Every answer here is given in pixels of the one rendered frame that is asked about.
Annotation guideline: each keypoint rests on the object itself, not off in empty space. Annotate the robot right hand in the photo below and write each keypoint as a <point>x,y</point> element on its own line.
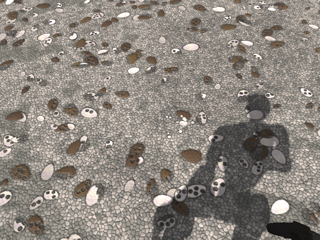
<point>292,230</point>

